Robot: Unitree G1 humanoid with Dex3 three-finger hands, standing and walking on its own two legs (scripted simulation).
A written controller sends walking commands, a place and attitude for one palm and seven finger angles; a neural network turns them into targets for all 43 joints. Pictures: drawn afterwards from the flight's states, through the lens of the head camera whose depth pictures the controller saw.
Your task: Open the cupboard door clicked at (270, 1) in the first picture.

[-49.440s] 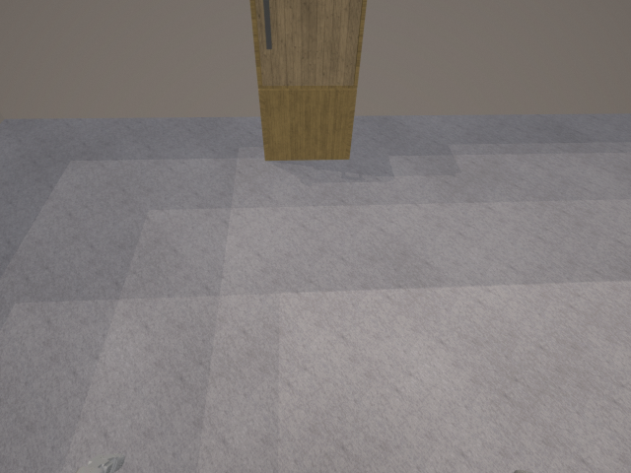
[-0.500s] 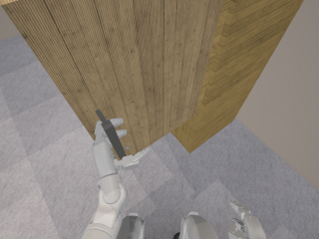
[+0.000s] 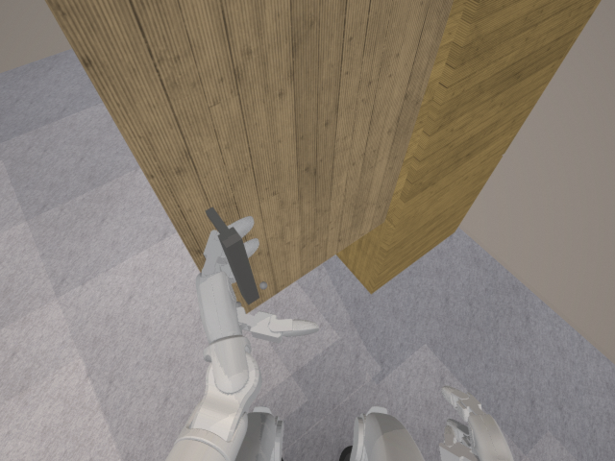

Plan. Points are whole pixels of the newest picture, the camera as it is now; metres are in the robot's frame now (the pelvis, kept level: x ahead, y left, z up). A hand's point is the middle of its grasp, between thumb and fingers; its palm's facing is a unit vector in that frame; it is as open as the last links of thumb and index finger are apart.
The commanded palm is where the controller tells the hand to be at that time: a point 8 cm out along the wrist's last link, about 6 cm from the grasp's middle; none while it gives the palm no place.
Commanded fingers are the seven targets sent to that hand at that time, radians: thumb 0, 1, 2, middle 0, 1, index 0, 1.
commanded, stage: slide the hand sideways off the handle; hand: left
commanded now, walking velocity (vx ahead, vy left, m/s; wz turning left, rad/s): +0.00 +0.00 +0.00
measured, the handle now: (234, 260) +0.37 +0.12 +0.02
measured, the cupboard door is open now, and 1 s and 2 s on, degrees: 90 93 92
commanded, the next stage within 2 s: draw the hand back to the body in 1.18 s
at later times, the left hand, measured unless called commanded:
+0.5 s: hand (255, 327) +0.28 +0.08 +0.02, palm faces -0.15 -0.99 -0.02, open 16.2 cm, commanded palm +0.26 +0.15 +0.02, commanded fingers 0.00 -0.50 0.30 -0.15 -0.30 -0.15 -0.30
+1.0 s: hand (214, 353) +0.24 +0.13 +0.02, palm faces -0.12 -0.99 -0.04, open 16.1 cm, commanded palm +0.22 +0.20 +0.02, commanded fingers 0.00 -0.50 0.30 -0.15 -0.30 -0.15 -0.30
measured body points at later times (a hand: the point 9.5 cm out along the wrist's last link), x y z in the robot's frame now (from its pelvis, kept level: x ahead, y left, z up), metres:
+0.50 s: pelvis +0.00 +0.02 -0.01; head +0.09 +0.02 +0.43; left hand +0.28 +0.14 +0.02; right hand +0.17 -0.21 -0.11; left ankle +0.02 +0.11 -0.64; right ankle +0.04 -0.09 -0.64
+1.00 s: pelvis +0.01 +0.00 -0.02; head +0.11 +0.00 +0.42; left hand +0.25 +0.18 +0.02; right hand +0.21 -0.23 -0.11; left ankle +0.02 +0.11 -0.64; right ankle +0.04 -0.09 -0.64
